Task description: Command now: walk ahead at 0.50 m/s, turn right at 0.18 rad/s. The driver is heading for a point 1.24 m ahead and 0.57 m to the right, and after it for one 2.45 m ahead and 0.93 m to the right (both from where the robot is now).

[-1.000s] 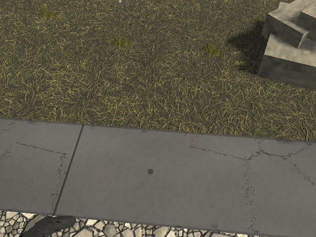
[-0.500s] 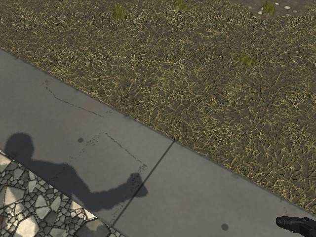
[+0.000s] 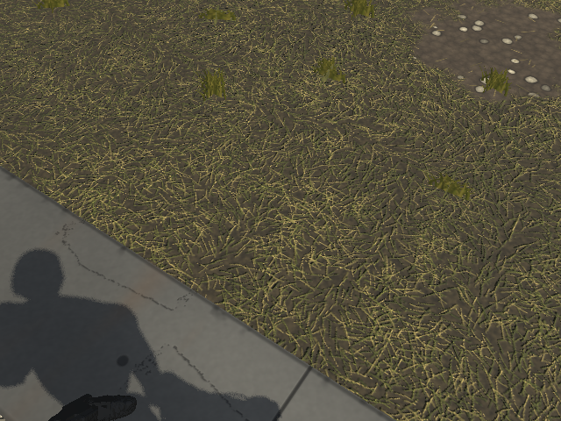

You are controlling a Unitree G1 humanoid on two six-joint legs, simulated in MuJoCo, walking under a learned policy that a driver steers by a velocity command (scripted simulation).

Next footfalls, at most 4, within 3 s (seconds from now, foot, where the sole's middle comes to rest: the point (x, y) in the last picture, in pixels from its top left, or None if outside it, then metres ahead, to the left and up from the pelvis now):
0.02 right None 0.18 -0.10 -0.76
0.50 left None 0.47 0.06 -0.76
1.14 right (410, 383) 0.60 -0.38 -0.90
1.56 left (344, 313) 0.82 -0.23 -0.90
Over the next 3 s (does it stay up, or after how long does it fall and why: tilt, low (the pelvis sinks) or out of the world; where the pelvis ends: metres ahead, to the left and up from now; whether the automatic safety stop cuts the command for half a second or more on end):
stays up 0.99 -0.56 -0.12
